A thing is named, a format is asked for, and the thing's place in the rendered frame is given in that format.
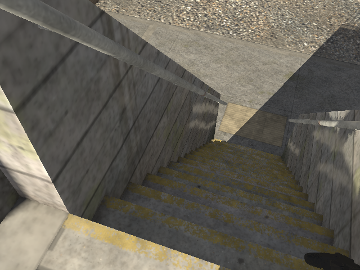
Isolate stairs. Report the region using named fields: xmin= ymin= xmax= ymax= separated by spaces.
xmin=91 ymin=138 xmax=349 ymax=270

